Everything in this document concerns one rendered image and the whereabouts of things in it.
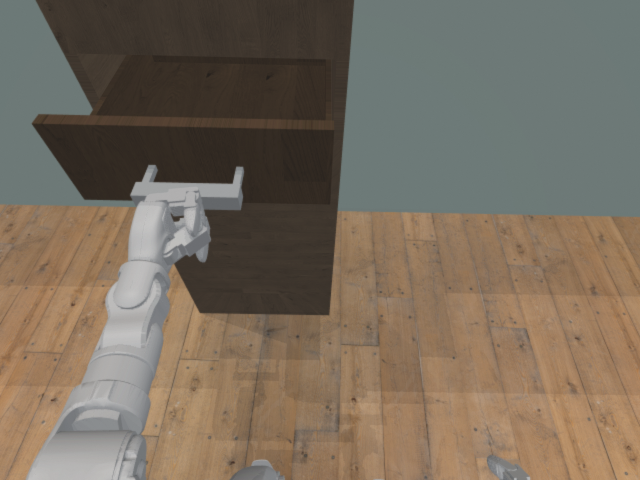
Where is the handle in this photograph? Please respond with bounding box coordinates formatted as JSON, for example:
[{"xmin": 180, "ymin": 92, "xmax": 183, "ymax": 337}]
[{"xmin": 130, "ymin": 165, "xmax": 244, "ymax": 210}]

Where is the cabinet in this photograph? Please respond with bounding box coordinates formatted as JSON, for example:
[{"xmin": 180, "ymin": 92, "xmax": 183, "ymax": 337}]
[{"xmin": 36, "ymin": 0, "xmax": 354, "ymax": 315}]

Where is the drawer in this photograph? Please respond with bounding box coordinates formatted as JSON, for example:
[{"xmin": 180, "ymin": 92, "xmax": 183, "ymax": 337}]
[{"xmin": 32, "ymin": 55, "xmax": 334, "ymax": 205}]

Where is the robot left forearm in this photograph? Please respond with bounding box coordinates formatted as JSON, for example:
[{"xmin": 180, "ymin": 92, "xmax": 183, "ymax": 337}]
[{"xmin": 26, "ymin": 260, "xmax": 171, "ymax": 480}]

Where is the right robot hand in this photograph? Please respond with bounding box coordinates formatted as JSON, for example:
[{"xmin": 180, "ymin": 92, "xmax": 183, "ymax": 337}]
[{"xmin": 487, "ymin": 455, "xmax": 530, "ymax": 480}]

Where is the robot left upper arm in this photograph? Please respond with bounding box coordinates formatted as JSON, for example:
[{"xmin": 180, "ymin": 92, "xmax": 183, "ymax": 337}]
[{"xmin": 32, "ymin": 430, "xmax": 147, "ymax": 480}]

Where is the left robot hand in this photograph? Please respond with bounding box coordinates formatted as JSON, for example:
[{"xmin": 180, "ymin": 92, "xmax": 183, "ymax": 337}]
[{"xmin": 128, "ymin": 187, "xmax": 211, "ymax": 274}]

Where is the robot left shin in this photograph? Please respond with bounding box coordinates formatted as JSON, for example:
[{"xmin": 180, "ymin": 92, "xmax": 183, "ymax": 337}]
[{"xmin": 251, "ymin": 460, "xmax": 273, "ymax": 469}]

